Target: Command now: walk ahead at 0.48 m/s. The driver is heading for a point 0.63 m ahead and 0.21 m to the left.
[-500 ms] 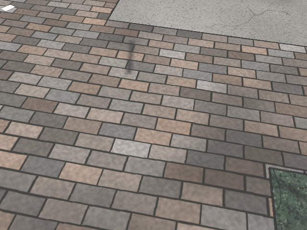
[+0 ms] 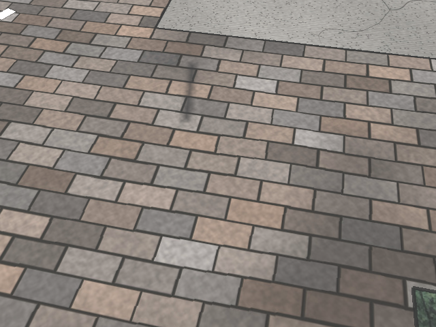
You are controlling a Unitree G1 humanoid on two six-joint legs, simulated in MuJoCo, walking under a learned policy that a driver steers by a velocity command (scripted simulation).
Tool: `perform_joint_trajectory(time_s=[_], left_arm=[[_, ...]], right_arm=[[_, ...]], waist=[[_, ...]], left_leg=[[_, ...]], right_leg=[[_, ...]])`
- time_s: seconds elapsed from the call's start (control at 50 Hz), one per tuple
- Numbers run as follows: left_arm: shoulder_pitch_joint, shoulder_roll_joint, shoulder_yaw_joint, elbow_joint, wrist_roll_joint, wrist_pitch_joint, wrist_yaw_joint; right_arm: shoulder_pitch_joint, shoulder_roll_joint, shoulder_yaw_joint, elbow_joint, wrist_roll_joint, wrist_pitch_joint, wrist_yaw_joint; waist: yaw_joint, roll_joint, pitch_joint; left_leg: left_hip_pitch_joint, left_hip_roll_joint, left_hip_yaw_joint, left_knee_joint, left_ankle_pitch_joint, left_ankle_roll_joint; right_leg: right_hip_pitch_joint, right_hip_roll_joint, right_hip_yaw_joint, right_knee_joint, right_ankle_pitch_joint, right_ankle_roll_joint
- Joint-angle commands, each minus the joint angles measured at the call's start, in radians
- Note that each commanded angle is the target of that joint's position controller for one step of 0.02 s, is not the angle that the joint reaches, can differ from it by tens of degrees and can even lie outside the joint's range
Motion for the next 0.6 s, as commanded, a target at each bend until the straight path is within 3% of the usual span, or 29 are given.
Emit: perform_joint_trajectory(time_s=[0.02, 0.1, 0.2, 0.3, 0.32, 0.36, 0.38, 0.4, 0.42, 0.44, 0.46, 0.48, 0.5, 0.52, 0.54, 0.6], left_arm=[[0.021, 0.069, 0.009, -0.020, 0.005, -0.020, -0.002], [0.086, 0.129, 0.021, 0.012, 0.008, -0.022, 0.026], [0.156, 0.154, 0.022, 0.031, 0.004, -0.016, 0.046], [0.228, 0.161, 0.027, 0.061, -0.004, 0.011, 0.049], [0.225, 0.168, 0.030, 0.060, -0.006, 0.020, 0.050], [0.194, 0.197, 0.038, 0.041, -0.005, 0.036, 0.057], [0.179, 0.207, 0.040, 0.029, -0.001, 0.046, 0.061], [0.171, 0.196, 0.035, 0.014, 0.003, 0.056, 0.068], [0.189, 0.170, 0.019, -0.021, 0.021, 0.049, 0.073], [0.287, 0.019, -0.028, -0.049, 0.032, 0.012, 0.047], [0.178, 0.135, -0.002, -0.059, -0.008, -0.031, 0.033], [0.088, 0.172, 0.008, -0.094, -0.038, -0.054, 0.027], [0.057, 0.163, 0.007, -0.100, -0.031, -0.063, 0.033], [0.053, 0.164, 0.016, -0.096, -0.011, -0.059, 0.040], [0.068, 0.163, 0.021, -0.099, -0.002, -0.045, 0.041], [0.062, 0.125, 0.023, -0.122, 0.017, -0.010, 0.047]], right_arm=[[0.082, -0.051, -0.024, -0.039, -0.005, 0.009, -0.007], [-0.069, -0.062, -0.030, -0.101, -0.017, 0.026, -0.008], [-0.246, -0.040, -0.017, -0.157, -0.010, 0.018, 0.017], [-0.368, -0.045, -0.010, -0.231, -0.004, 0.017, 0.051], [-0.375, -0.050, -0.011, -0.245, -0.004, 0.016, 0.060], [-0.331, -0.083, -0.025, -0.260, -0.006, 0.018, 0.073], [-0.236, -0.114, -0.044, -0.245, -0.006, 0.020, 0.074], [-0.073, -0.167, -0.076, -0.204, -0.003, 0.023, 0.069], [0.094, -0.267, -0.110, -0.179, -0.006, 0.033, 0.050], [0.090, -0.319, -0.114, -0.185, -0.005, 0.029, 0.053], [0.111, -0.221, -0.089, -0.193, -0.012, 0.026, 0.050], [0.060, -0.184, -0.079, -0.201, -0.019, 0.022, 0.045], [-0.013, -0.169, -0.073, -0.222, -0.019, 0.018, 0.044], [-0.073, -0.146, -0.067, -0.243, -0.025, 0.018, 0.043], [-0.101, -0.129, -0.060, -0.258, -0.035, 0.017, 0.042], [-0.087, -0.151, -0.066, -0.261, -0.021, 0.016, 0.028]], waist=[[-0.025, -0.094, -0.050], [-0.009, -0.074, 0.019], [0.051, -0.064, 0.032], [0.084, -0.052, 0.059], [0.079, -0.058, 0.056], [0.037, -0.094, 0.005], [-0.018, -0.110, -0.060], [-0.096, -0.092, -0.149], [-0.145, 0.040, -0.269], [-0.041, 0.254, -0.382], [-0.105, 0.138, -0.387], [-0.102, 0.101, -0.247], [-0.064, -0.012, -0.176], [-0.025, -0.050, -0.127], [0.009, -0.032, -0.116], [0.032, -0.009, -0.079]], left_leg=[[-0.138, 0.095, -0.038, -0.032, 0.060, 0.001], [-0.277, 0.117, -0.023, -0.221, 0.213, -0.037], [-0.250, 0.065, 0.025, -0.513, 0.456, -0.027], [-0.331, 0.036, 0.036, -0.622, 0.381, 0.011], [-0.330, 0.026, 0.051, -0.630, 0.333, 0.024], [-0.225, -0.026, 0.111, -0.629, 0.228, 0.056], [-0.094, -0.069, 0.142, -0.630, 0.201, 0.078], [0.128, -0.113, 0.146, -0.670, 0.233, 0.110], [0.449, 0.060, -0.133, -0.679, 0.243, 0.185], [0.774, 0.278, -0.700, -0.817, 0.034, 0.367], [0.793, 0.272, -0.748, -0.909, -0.013, 0.330], [0.687, 0.240, -0.595, -0.918, 0.079, 0.285], [0.537, 0.200, -0.479, -0.929, 0.198, 0.263], [0.402, 0.169, -0.394, -0.947, 0.312, 0.250], [0.321, 0.144, -0.352, -0.970, 0.377, 0.245], [0.201, 0.107, -0.266, -1.010, 0.466, 0.255]], right_leg=[[0.113, -0.264, 0.293, -0.300, 0.069, -0.172], [0.105, -0.271, 0.215, -0.360, 0.093, -0.182], [0.165, -0.243, 0.067, -0.370, 0.149, -0.126], [0.388, -0.310, 0.009, -0.298, 0.219, -0.100], [0.424, -0.322, -0.001, -0.263, 0.282, -0.091], [0.453, -0.326, -0.036, -0.131, 0.602, -0.067], [0.442, -0.315, -0.061, 0.012, 0.773, -0.050], [0.363, -0.273, -0.097, 0.230, 0.808, -0.018], [0.100, -0.224, -0.114, 0.568, 0.500, 0.025], [-0.332, 0.001, 0.008, 0.874, -0.393, 0.077], [-0.445, -0.037, 0.177, 0.955, -0.411, 0.047], [-0.507, -0.082, 0.170, 0.935, -0.317, 0.022], [-0.468, -0.126, 0.164, 0.862, -0.236, 0.019], [-0.402, -0.154, 0.160, 0.778, -0.193, 0.029], [-0.332, -0.174, 0.168, 0.737, -0.173, 0.038], [-0.296, -0.170, 0.140, 0.601, -0.121, 0.092]])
